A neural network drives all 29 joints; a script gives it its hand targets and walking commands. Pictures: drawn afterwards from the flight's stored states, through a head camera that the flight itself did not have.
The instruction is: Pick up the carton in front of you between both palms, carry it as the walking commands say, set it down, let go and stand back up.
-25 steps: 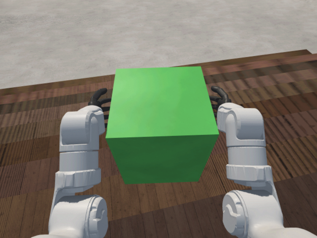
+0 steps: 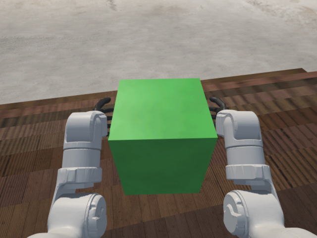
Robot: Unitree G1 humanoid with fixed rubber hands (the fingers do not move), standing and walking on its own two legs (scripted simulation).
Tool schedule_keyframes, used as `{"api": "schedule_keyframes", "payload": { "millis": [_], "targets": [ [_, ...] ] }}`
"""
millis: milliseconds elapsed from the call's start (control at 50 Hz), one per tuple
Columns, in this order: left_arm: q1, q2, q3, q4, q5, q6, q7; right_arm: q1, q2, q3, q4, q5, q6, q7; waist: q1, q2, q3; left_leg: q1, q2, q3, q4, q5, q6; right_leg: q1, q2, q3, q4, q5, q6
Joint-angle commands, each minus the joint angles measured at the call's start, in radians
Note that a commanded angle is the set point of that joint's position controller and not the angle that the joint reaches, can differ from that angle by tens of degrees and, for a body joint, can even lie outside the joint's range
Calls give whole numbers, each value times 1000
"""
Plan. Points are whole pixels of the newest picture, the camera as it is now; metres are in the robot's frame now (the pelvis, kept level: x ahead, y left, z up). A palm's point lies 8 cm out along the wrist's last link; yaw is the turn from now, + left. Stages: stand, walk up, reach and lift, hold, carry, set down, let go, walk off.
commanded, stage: carry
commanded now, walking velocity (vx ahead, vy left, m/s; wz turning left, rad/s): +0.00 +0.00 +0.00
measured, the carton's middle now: (160, 138) +0.35 +0.00 +0.06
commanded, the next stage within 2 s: none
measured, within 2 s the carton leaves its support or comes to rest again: neither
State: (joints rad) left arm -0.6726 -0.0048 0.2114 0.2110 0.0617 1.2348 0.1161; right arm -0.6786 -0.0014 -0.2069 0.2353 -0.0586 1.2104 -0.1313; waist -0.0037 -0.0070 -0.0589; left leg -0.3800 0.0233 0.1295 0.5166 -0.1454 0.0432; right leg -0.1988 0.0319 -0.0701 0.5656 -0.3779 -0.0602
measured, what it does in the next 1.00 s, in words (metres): walks ahead: right foot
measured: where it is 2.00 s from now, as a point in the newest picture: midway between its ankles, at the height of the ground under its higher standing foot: (146, 172)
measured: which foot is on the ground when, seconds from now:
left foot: down 0.00-0.92, up 0.94-1.00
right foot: down 0.00-0.50, up 0.52-0.90, down 0.92-1.00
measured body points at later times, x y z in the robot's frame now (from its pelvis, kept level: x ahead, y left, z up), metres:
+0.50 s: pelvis +0.05 +0.03 -0.01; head +0.03 +0.04 +0.44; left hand +0.41 +0.19 +0.11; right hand +0.41 -0.12 +0.12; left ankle +0.08 +0.11 -0.73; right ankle -0.04 -0.08 -0.73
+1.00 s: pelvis +0.24 +0.02 -0.02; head +0.25 +0.01 +0.43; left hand +0.60 +0.19 +0.09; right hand +0.62 -0.12 +0.09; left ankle +0.12 +0.12 -0.66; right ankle +0.29 -0.04 -0.73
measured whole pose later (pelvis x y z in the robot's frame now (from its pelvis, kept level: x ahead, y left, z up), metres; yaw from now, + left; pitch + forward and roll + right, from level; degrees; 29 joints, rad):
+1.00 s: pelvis +0.24 +0.02 -0.02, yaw +1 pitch +4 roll +0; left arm -0.67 -0.04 0.22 0.18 0.09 1.19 0.12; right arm -0.67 -0.01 -0.22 0.19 -0.04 1.18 -0.13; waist 0.04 0.03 -0.06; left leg -0.40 -0.04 0.00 1.15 -0.52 0.07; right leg -0.48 0.05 -0.09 0.73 -0.33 -0.10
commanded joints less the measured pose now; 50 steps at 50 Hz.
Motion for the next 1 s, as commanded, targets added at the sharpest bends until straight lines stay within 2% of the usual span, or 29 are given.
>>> {"api": "schedule_keyframes", "payload": {
  "millis": [0, 160, 200, 240, 260, 280, 320, 360, 400, 440, 460, 480, 500, 520, 540, 560, 600, 660, 720, 780, 820, 840, 860, 880, 900, 920, 940, 960, 980],
  "targets": [
    [-736, -1100, -568, -100, -405, -37, -232, -740, 1125, 560, -110, 420, -17, 251, 0, 5, -347, 224, 128, -143, -41, 134, 44, -12, -150, 126, -101, 207, -9],
    [-741, -1105, -567, -109, -408, -36, -227, -746, 1128, 559, -119, 424, -15, 248, 0, 7, -368, 226, 130, -143, -39, 159, 48, -8, -147, 125, -87, 223, -10],
    [-739, -1104, -568, -115, -409, -36, -226, -752, 1131, 561, -125, 423, -14, 248, 9, 2, -371, 207, 120, -136, -43, -8, 53, -13, -145, 131, -104, 78, -22],
    [-733, -1098, -570, -121, -409, -35, -225, -757, 1128, 562, -125, 423, -11, 248, 27, -40, -331, 97, 77, -113, 12, -286, 51, -11, -169, 214, -173, -184, -74],
    [-747, -1093, -570, -125, -409, -35, -225, -760, 1126, 563, -121, 423, -11, 248, 38, -78, -280, -1, 44, -82, 74, -323, 39, 8, -210, 298, -237, -253, -105],
    [-761, -1087, -571, -126, -410, -36, -226, -765, 1127, 568, -118, 425, -11, 249, 50, -118, -222, -92, 3, -34, 142, -284, 25, 31, -261, 371, -283, -258, -132],
    [-764, -1087, -582, -129, -417, -38, -226, -758, 1119, 565, -104, 420, -12, 248, 61, -130, -204, -211, 2, -48, 227, -252, 26, 121, -316, 413, -244, -35, -174],
    [-765, -1094, -597, -137, -432, -41, -224, -733, 1106, 552, -87, 409, -13, 244, 72, -128, -252, -266, -15, -46, 247, -276, 31, 238, -316, 378, -168, 279, -181],
    [-766, -1100, -606, -146, -442, -44, -221, -706, 1097, 539, -73, 399, -12, 240, 80, -137, -280, -236, -42, -26, 211, -276, 31, 265, -291, 326, -114, 401, -158],
    [-768, -1106, -610, -143, -452, -46, -219, -669, 1093, 523, -54, 388, -11, 238, 50, -114, -307, -27, -76, 8, 48, -188, 39, 158, -237, 215, -15, 454, -103],
    [-752, -1114, -610, -128, -455, -47, -220, -650, 1087, 511, -41, 380, -11, 237, 6, -65, -355, 226, -50, -44, -36, -118, 57, 3, -191, 125, 108, 480, -48],
    [-744, -1131, -609, -119, -458, -45, -222, -608, 1061, 491, -22, 359, -13, 235, -48, 128, -432, 474, 164, -377, -109, -136, 137, -235, -87, 16, 379, 286, 27],
    [-762, -1142, -611, -109, -452, -46, -225, -595, 1055, 478, -4, 345, -19, 235, -69, 348, -400, 644, 340, -695, -149, 100, 247, -569, 32, -7, 553, -174, 54],
    [-781, -1149, -614, -113, -447, -54, -224, -625, 1069, 488, -44, 356, -24, 237, -60, 246, -383, 631, 329, -675, -104, 177, 275, -608, -24, 73, 659, -214, 25],
    [-784, -1150, -608, -125, -449, -60, -222, -680, 1090, 518, -97, 379, -28, 240, -62, 126, -373, 579, 312, -613, -82, 233, 267, -617, -46, 77, 702, -194, 16],
    [-780, -1157, -603, -133, -446, -61, -217, -744, 1110, 547, -153, 412, -31, 242, -52, 39, -370, 532, 285, -547, -82, 209, 230, -605, -70, 89, 677, -137, 11],
    [-768, -1154, -606, -169, -441, -59, -202, -836, 1135, 598, -257, 466, -34, 242, -33, 78, -372, 464, 230, -438, -118, 168, 175, -557, -82, 72, 607, -34, 30],
    [-754, -1124, -616, -228, -434, -49, -176, -833, 1122, 627, -325, 496, -23, 238, -48, 118, -389, 473, 200, -364, -134, 243, 177, -533, -67, 49, 477, 40, 50],
    [-672, -1088, -602, -204, -391, -34, -163, -744, 1099, 626, -286, 483, -5, 244, -71, 95, -384, 521, 180, -323, -114, 402, 174, -543, -51, 28, 304, 126, 47],
    [-640, -1068, -603, -173, -350, -31, -169, -701, 1105, 628, -230, 465, -7, 263, -78, 158, -374, 511, 140, -249, -81, 537, 147, -459, -6, -24, 198, 197, 25],
    [-648, -1058, -601, -162, -340, -34, -176, -698, 1113, 632, -202, 460, -15, 272, -71, 174, -358, 479, 133, -211, -53, 553, 139, -393, 9, -41, 123, 185, 3],
    [-652, -1053, -602, -155, -339, -36, -180, -703, 1115, 636, -190, 457, -19, 274, -56, 189, -370, 483, 166, -220, 3, 607, 133, -364, -22, -3, 161, 271, -17],
    [-642, -1056, -602, -144, -338, -38, -185, -698, 1116, 637, -178, 456, -22, 275, -21, 167, -401, 441, 156, -173, 82, 704, 116, -276, 2, -40, 185, 285, -37],
    [-630, -1053, -591, -126, -336, -40, -190, -693, 1122, 640, -162, 453, -24, 273, 23, 144, -428, 352, 134, -126, 205, 776, 92, -131, 30, -52, 132, 255, -58],
    [-598, -1050, -580, -99, -333, -42, -198, -700, 1122, 635, -149, 446, -27, 270, 101, 83, -443, 202, 104, -89, 399, 722, 63, 76, 25, -49, 33, 284, -71],
    [-565, -1043, -566, -74, -330, -47, -210, -695, 1119, 629, -136, 439, -29, 267, 136, -71, -438, -38, 34, -82, 627, 323, 41, 270, -110, 146, 12, 389, -91],
    [-581, -1038, -559, -56, -333, -51, -221, -662, 1134, 618, -107, 422, -27, 263, 52, -296, -441, -311, -103, -110, 818, -394, 18, 428, -303, 475, 15, 671, -194],
    [-592, -1055, -575, -58, -358, -58, -234, -659, 1121, 602, -115, 401, -31, 256, 60, -319, -462, -451, -94, -174, 871, -426, 30, 446, -330, 638, -69, 420, -274],
    [-647, -1096, -603, -93, -395, -65, -246, -706, 1119, 605, -149, 398, -38, 246, 67, -206, -409, -477, -42, -200, 867, -396, 29, 368, -324, 620, -73, 316, -275]
  ]
}}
